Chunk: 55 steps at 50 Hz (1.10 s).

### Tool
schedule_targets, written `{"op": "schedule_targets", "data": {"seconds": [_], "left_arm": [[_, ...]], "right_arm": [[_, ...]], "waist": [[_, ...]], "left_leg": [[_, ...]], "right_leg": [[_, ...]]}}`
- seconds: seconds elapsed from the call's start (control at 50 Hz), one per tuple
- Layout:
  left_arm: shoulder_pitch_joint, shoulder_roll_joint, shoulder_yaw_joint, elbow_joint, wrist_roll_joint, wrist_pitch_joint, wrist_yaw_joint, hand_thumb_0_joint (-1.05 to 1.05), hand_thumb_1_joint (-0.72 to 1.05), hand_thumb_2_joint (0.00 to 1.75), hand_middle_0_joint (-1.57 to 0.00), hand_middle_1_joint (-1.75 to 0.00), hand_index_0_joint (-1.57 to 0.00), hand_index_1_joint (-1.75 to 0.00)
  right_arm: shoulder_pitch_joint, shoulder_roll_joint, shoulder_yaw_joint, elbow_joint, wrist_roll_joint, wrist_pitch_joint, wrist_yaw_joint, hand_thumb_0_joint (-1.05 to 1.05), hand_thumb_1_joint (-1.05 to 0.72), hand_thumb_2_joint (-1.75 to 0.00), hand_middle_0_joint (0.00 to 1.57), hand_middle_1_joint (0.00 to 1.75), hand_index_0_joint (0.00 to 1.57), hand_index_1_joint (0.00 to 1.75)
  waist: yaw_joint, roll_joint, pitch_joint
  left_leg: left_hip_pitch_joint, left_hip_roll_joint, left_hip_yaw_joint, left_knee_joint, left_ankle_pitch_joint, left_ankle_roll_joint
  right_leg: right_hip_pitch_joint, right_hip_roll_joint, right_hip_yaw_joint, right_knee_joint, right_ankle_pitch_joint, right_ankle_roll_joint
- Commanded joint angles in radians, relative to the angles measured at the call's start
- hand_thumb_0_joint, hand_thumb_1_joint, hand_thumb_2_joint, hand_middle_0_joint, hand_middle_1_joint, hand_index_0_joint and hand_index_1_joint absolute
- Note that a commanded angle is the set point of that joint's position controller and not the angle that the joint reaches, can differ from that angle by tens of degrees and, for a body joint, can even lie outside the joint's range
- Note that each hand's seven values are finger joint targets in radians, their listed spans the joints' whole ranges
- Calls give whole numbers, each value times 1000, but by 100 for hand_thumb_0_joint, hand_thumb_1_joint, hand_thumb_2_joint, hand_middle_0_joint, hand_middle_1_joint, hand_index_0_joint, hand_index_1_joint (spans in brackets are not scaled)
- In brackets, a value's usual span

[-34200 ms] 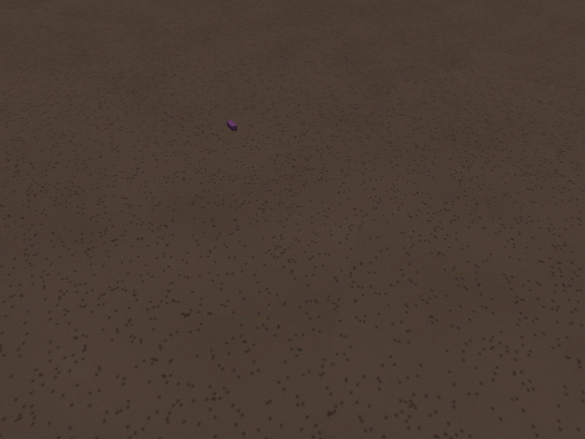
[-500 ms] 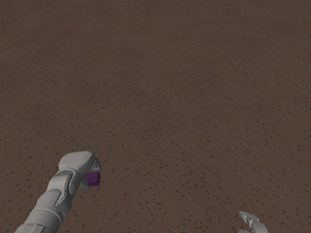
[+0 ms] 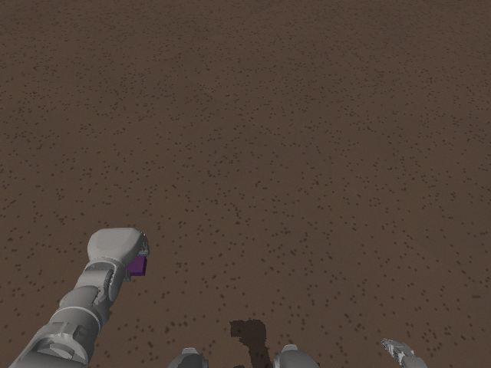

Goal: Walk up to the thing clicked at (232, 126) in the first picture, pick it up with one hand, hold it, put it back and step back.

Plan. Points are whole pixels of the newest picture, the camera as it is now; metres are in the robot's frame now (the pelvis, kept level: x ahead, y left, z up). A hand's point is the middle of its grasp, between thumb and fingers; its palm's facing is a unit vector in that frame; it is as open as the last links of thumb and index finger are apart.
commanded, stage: crouch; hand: left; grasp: from above
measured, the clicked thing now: (128, 265) +0.34 +0.23 -0.14
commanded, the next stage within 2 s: lower in 1.48 s
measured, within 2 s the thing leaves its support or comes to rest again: neither
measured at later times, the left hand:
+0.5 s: hand (145, 280) +0.37 +0.25 -0.36, palm faces -0.47 +0.00 -0.88, open 6.3 cm
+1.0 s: hand (153, 284) +0.40 +0.26 -0.49, palm faces -0.45 -0.03 -0.89, open 6.3 cm
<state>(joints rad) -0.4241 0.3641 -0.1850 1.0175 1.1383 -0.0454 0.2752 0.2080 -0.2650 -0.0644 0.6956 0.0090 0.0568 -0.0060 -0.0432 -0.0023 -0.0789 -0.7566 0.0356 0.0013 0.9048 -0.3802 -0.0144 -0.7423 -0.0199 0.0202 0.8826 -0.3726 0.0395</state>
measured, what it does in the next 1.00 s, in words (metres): lowers itself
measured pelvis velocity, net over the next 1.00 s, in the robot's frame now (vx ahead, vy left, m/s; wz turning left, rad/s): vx -0.05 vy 0.00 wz -0.06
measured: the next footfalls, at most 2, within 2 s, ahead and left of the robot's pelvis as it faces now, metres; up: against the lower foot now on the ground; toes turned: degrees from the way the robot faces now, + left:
none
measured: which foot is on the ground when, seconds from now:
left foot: down 0.00-1.00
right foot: down 0.00-1.00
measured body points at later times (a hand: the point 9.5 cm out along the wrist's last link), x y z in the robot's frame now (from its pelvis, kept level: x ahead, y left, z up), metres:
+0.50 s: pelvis -0.05 +0.01 -0.21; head +0.14 +0.02 +0.19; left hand +0.39 +0.24 -0.31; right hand +0.00 -0.26 -0.34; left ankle +0.03 +0.13 -0.69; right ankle +0.03 -0.14 -0.69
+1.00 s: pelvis -0.05 +0.00 -0.32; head +0.18 +0.04 +0.07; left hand +0.41 +0.26 -0.44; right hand +0.01 -0.28 -0.43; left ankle +0.03 +0.13 -0.69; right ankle +0.03 -0.14 -0.69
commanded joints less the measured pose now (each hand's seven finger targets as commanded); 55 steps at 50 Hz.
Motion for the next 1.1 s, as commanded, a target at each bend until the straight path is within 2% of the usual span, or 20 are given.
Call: {"op": "schedule_targets", "data": {"seconds": [0.0, 0.1, 0.16, 0.18, 0.22, 0.26, 0.32, 0.36, 0.38, 0.46, 0.48, 0.52, 0.66, 0.72, 0.78, 0.82, 0.84, 0.86, 0.98, 1.08], "left_arm": [[-406, 195, 95, -67, 44, -3, 119, 0, 85, 12, -122, -11, -125, -9], [-462, 225, 123, 43, 35, 15, 153, 0, 85, 13, -122, -8, -124, -6], [-508, 274, 161, 35, 21, 24, 162, 0, 83, 11, -120, -9, -122, -7], [-537, 258, 149, 21, 13, 26, 161, 0, 82, 12, -120, -8, -122, -6], [-558, 325, 187, 28, 17, 31, 163, 0, 77, 13, -118, -8, -119, -6], [-584, 284, 166, 53, 7, 30, 151, 0, 77, 12, -117, -7, -118, -6], [-618, 347, 194, 72, 8, 19, 139, 0, 74, 12, -115, -7, -116, -6], [-598, 334, 192, 114, 0, 5, 128, 0, 76, 13, -115, -9, -117, -7], [-605, 324, 187, 115, 1, -5, 122, 0, 78, 14, -116, -9, -118, -7], [-667, 397, 219, 85, 12, -51, 119, 0, 84, 20, -122, -10, -123, -9], [-671, 379, 215, 103, 21, -60, 121, 0, 84, 20, -121, -11, -123, -10], [-698, 438, 248, 77, 42, -79, 137, 0, 85, 17, -122, -11, -124, -9], [-769, 472, 282, 79, 91, -100, 190, 0, 82, 17, -122, -6, -123, -5], [-740, 446, 273, 139, 86, -89, 194, 0, 83, 22, -122, -8, -123, -8], [-734, 485, 293, 147, 89, -87, 190, 0, 84, 22, -123, -8, -124, -7], [-712, 457, 277, 186, 81, -83, 183, 0, 86, 22, -125, -7, -126, -7], [-728, 489, 293, 182, 82, -86, 182, 0, 89, 22, -126, -8, -127, -8], [-708, 465, 284, 202, 78, -86, 178, 0, 90, 20, -126, -9, -128, -8], [-739, 525, 315, 175, 92, -122, 162, 0, 89, 17, -126, -7, -127, -6], [-755, 544, 326, 210, 107, -148, 169, 0, 90, 13, -125, -8, -128, -5]], "right_arm": [[66, -146, -58, -64, -15, -42, -3, 0, -90, -90, 20, 30, 20, 30], [91, -160, -63, -37, -34, -63, -16, 0, -89, -90, 20, 30, 20, 30], [103, -168, -68, -29, -46, -78, -21, 0, -89, -89, 20, 30, 20, 30], [101, -166, -67, -32, -48, -81, -22, 0, -89, -89, 20, 30, 20, 30], [99, -172, -67, -27, -49, -86, -28, 0, -89, -90, 20, 30, 20, 30], [99, -167, -65, -21, -55, -94, -26, 0, -89, -89, 20, 30, 20, 30], [101, -176, -61, -22, -59, -102, -23, 0, -89, -89, 20, 30, 20, 30], [106, -178, -56, -18, -64, -109, -17, 0, -88, -89, 20, 30, 20, 30], [110, -180, -55, -15, -66, -113, -12, 0, -88, -89, 20, 30, 20, 30], [122, -183, -45, -6, -72, -127, 6, 0, -88, -89, 20, 30, 20, 30], [130, -190, -38, 3, -78, -132, 10, 0, -88, -89, 20, 30, 20, 30], [144, -196, -36, 17, -86, -138, 19, 0, -89, -90, 20, 30, 20, 30], [160, -197, -30, 34, -110, -145, 52, 0, -89, -90, 20, 30, 20, 30], [156, -206, -29, 30, -117, -150, 67, 0, -89, -90, 20, 30, 20, 30], [158, -203, -32, 32, -120, -145, 78, 0, -89, -90, 20, 30, 20, 30], [146, -204, -28, 30, -124, -145, 85, 0, -89, -90, 20, 30, 20, 30], [143, -210, -31, 29, -123, -144, 87, 0, -89, -90, 20, 30, 20, 30], [143, -204, -29, 28, -126, -144, 92, 0, -90, -90, 20, 30, 20, 30], [162, -219, -27, 39, -133, -133, 113, 0, -90, -90, 20, 30, 20, 30], [156, -219, -21, 46, -140, -130, 124, 0, -90, -90, 20, 30, 20, 30]], "waist": [[-38, 68, -415], [-66, 79, -496], [-56, 118, -609], [-72, 132, -623], [-61, 130, -644], [-90, 121, -644], [-98, 121, -666], [-111, 105, -644], [-121, 108, -646], [-135, 115, -698], [-141, 139, -705], [-133, 179, -749], [-142, 263, -785], [-157, 257, -772], [-143, 251, -775], [-150, 244, -747], [-147, 237, -746], [-152, 232, -722], [-161, 239, -727], [-157, 240, -702]], "left_leg": [[-1, -41, 19, 135, 162, 10], [-197, -33, -8, 300, 81, 15], [-263, -30, -25, 390, 52, 16], [-295, -29, -33, 405, 30, 13], [-356, -30, -33, 436, -39, 13], [-417, -29, -42, 477, -89, 14], [-495, -33, -52, 540, -161, 18], [-552, -36, -67, 577, -202, 21], [-565, -35, -75, 601, -206, 21], [-650, -44, -60, 703, -225, 33], [-640, -42, -68, 721, -199, 27], [-619, -42, -61, 766, -152, 24], [-663, -45, -37, 881, -106, 22], [-673, -39, -45, 915, -73, 19], [-714, -40, -33, 959, -48, 26], [-769, -41, -25, 983, -59, 29], [-787, -41, -22, 996, -71, 34], [-803, -41, -23, 1002, -79, 33], [-841, -40, -29, 1064, -40, 31], [-891, -42, -25, 1102, -98, 33]], "right_leg": [[-127, 41, -35, 108, 145, -59], [-343, 44, -56, 287, 69, -65], [-435, 40, -61, 393, 43, -66], [-468, 36, -63, 424, 26, -69], [-498, 34, -65, 461, -26, -71], [-569, 34, -69, 509, -64, -71], [-650, 32, -76, 571, -134, -73], [-714, 29, -84, 612, -173, -74], [-758, 27, -87, 636, -176, -75], [-808, 26, -87, 699, -194, -72], [-844, 19, -90, 730, -169, -72], [-870, 19, -95, 769, -133, -74], [-951, 22, -104, 869, -91, -77], [-981, 17, -111, 908, -68, -74], [-975, 26, -115, 936, -44, -74], [-979, 30, -115, 952, -44, -71], [-983, 32, -114, 960, -49, -70], [-990, 32, -116, 968, -56, -69], [-1008, 38, -127, 1034, -24, -68], [-1061, 43, -132, 1065, -76, -71]]}}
